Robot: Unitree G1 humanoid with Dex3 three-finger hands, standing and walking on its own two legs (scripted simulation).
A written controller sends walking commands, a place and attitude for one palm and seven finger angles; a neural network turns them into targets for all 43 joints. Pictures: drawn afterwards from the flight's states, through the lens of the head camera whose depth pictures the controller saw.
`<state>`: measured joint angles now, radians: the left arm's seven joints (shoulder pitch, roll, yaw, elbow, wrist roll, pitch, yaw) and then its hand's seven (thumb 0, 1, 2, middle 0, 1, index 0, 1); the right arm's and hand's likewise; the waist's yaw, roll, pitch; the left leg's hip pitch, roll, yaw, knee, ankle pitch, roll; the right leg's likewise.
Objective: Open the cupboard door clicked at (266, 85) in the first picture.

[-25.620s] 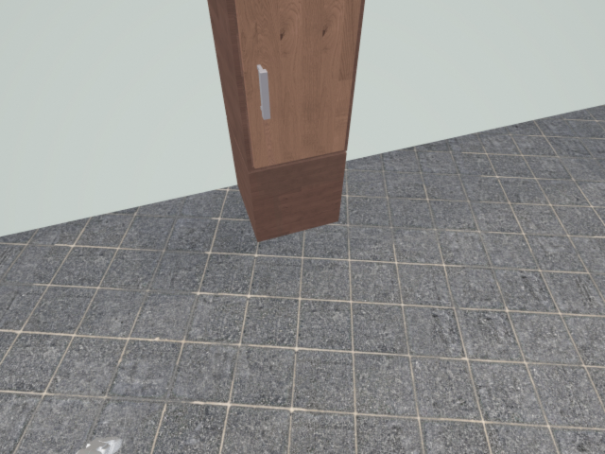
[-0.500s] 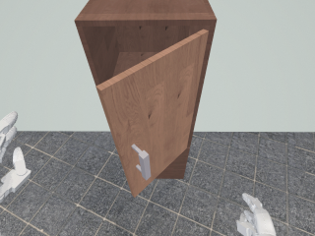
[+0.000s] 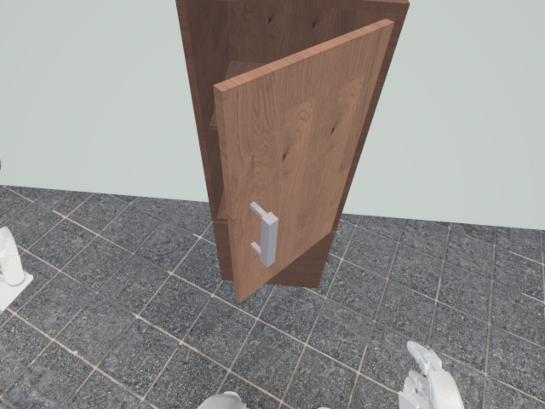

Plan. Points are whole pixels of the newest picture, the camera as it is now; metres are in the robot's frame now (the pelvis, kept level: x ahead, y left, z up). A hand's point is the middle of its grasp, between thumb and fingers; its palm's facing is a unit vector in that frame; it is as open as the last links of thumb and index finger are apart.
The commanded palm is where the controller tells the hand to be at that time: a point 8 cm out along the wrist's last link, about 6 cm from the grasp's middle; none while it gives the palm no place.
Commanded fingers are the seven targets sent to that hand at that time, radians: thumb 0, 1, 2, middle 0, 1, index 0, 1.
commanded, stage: step back with the hand held close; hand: left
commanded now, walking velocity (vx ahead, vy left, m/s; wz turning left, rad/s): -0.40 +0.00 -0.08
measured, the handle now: (261, 235) +0.42 +0.05 -0.04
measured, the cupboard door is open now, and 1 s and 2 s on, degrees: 46 46 46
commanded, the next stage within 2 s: stop stepping back and stand still in 0.40 s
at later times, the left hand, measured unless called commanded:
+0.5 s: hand out of the picture +0.13 +0.25 +0.19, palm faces +0.33 -0.84 -0.43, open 7.4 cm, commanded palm +0.06 +0.30 +0.19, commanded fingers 0.00 0.90 0.90 -0.20 -0.30 -0.20 -0.30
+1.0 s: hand out of the picture +0.02 +0.23 +0.18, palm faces +0.35 -0.83 -0.43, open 7.4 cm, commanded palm -0.01 +0.28 +0.19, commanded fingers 0.00 0.90 0.90 -0.20 -0.30 -0.20 -0.30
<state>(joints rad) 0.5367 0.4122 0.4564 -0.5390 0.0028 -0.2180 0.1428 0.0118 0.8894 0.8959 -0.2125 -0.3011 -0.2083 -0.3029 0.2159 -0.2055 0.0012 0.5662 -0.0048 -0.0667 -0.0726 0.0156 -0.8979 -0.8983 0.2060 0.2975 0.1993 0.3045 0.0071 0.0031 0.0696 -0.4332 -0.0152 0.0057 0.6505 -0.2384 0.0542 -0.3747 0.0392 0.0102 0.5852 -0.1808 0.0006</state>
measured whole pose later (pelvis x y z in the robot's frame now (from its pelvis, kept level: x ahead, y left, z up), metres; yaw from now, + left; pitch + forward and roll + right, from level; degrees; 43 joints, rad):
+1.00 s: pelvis -0.18 -0.01 +0.01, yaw -4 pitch -2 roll -3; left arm 0.63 0.42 0.39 -0.54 -0.05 -0.20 0.14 0.01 0.89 0.90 -0.21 -0.30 -0.21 -0.30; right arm 0.31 -0.23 -0.01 0.69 0.00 -0.13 -0.09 0.02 -0.90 -0.90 0.20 0.30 0.20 0.30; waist -0.01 0.01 -0.06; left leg -0.38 0.02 -0.03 0.60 -0.18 0.00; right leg -0.06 0.07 -0.04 0.49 -0.39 -0.03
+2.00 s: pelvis -0.21 -0.01 +0.02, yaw -3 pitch -2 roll -1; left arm 0.33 0.19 -0.01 1.15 0.01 0.03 -0.01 0.01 0.91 0.90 -0.20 -0.30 -0.20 -0.30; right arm 0.23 -0.25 0.00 1.11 -0.02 0.03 -0.03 0.01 -0.90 -0.90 0.20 0.30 0.20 0.30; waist 0.01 -0.02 0.10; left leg -0.31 -0.02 -0.05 0.44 -0.09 0.02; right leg -0.07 0.04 -0.06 0.41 -0.31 -0.03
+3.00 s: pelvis -0.17 -0.04 +0.02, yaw -4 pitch -2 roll +0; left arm 0.24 0.21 0.01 1.14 0.00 0.01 0.03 0.00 0.91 0.90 -0.20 -0.30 -0.20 -0.30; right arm 0.19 -0.21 0.00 1.14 -0.02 0.01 -0.04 0.01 -0.90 -0.90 0.20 0.30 0.20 0.30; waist 0.00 0.01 0.08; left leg -0.24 0.00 -0.03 0.42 -0.15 -0.01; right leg 0.01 0.05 -0.03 0.35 -0.33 -0.06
